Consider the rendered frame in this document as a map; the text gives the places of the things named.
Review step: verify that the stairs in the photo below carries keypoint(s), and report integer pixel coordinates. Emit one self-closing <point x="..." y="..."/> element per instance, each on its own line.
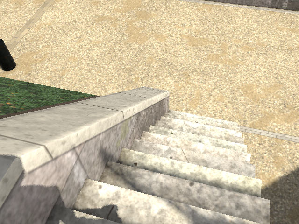
<point x="187" y="169"/>

